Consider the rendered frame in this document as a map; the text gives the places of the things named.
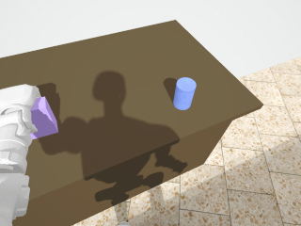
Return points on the table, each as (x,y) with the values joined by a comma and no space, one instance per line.
(119,133)

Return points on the left robot forearm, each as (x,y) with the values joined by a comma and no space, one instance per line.
(15,126)

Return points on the left robot hand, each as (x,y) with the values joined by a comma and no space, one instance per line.
(25,95)

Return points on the sponge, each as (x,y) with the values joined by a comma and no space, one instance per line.
(43,118)

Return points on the robot left upper arm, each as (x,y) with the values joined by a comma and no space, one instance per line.
(14,196)

